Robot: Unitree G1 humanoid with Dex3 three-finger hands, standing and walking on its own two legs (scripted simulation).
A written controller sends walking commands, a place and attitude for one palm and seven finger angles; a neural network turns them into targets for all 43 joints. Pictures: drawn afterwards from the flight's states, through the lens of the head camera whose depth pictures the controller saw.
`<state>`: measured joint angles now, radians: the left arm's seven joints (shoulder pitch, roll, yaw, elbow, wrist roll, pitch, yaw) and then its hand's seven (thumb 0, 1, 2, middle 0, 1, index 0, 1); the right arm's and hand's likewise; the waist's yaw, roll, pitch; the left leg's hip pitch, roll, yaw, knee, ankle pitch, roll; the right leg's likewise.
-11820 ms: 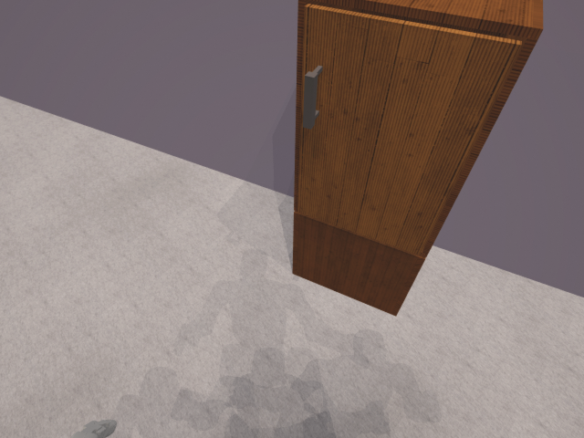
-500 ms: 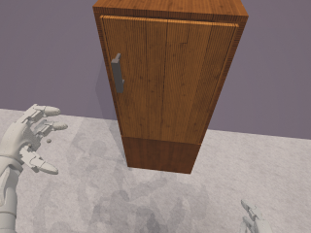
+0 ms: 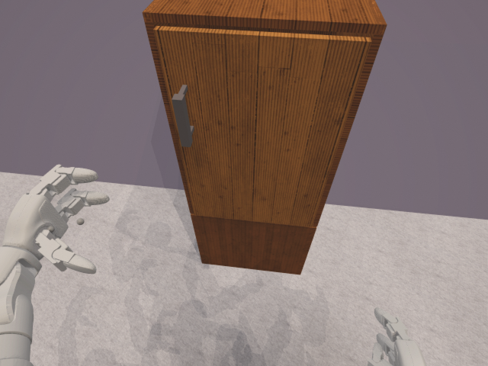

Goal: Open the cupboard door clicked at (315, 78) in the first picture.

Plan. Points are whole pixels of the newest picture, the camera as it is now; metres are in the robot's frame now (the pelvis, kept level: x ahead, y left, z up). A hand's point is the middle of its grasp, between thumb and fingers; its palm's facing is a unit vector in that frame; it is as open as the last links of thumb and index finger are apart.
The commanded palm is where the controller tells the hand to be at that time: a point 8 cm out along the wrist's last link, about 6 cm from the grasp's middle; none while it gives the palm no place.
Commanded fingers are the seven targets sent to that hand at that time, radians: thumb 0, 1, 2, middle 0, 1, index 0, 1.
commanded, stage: move the hooked fingers beside the handle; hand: left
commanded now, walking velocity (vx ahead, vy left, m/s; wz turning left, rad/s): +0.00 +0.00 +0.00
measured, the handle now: (185, 116) +0.59 +0.18 +0.08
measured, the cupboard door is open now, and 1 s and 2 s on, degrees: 0 0 0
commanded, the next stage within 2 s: none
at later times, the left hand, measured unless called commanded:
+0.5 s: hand (113, 182) +0.37 +0.25 +0.10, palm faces -0.05 -1.00 -0.02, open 14.0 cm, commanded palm +0.36 +0.31 +0.10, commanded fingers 0.00 -0.50 0.30 -0.30 -1.20 -0.30 -1.20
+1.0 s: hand (136, 150) +0.46 +0.24 +0.10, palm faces -0.07 -1.00 -0.01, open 14.0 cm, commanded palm +0.45 +0.30 +0.09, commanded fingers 0.00 -0.50 0.30 -0.30 -1.20 -0.30 -1.20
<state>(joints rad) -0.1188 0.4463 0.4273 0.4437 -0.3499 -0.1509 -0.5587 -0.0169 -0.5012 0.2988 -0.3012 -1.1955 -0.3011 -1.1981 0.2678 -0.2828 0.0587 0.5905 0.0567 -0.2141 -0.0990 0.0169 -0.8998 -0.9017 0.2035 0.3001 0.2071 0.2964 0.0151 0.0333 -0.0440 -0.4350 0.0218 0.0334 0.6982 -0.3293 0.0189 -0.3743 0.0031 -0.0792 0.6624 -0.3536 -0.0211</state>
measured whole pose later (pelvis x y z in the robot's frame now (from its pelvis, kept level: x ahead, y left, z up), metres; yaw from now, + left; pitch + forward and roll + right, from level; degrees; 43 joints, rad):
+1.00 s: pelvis +0.00 +0.01 -0.01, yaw -2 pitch +13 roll -2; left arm -0.77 0.59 0.43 1.11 -0.18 -0.29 -0.48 -0.02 -0.50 0.30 -0.30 -1.20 -0.30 -1.20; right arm 0.37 -0.30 0.05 0.63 0.04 -0.03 -0.06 0.01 -0.90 -0.90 0.20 0.30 0.21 0.30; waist -0.11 0.01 -0.06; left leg -0.66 0.04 0.05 0.80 -0.37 0.03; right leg -0.60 0.01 -0.06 0.76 -0.37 -0.01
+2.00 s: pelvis +0.02 +0.01 -0.02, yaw -3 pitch +20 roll -4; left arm -0.96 0.70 0.46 1.22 -0.10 -0.28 -0.42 -0.02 -0.50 0.30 -0.30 -1.20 -0.30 -1.20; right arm 0.44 -0.29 0.05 0.62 0.01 0.09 -0.03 0.01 -0.90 -0.90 0.20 0.30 0.21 0.30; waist -0.18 0.02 -0.08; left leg -0.80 0.06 0.04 0.88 -0.42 0.03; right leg -0.72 0.04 -0.06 0.78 -0.40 -0.01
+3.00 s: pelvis +0.01 +0.01 -0.03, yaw -3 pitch +19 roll -3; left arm -0.98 0.60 0.42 1.22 -0.08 -0.31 -0.31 -0.02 -0.50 0.30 -0.30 -1.20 -0.30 -1.20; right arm 0.43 -0.28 0.04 0.62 0.00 0.06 -0.01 0.01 -0.90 -0.90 0.20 0.30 0.21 0.30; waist -0.19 0.03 -0.09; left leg -0.82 0.06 0.05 0.90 -0.41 0.03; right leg -0.75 0.04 -0.05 0.82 -0.40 -0.01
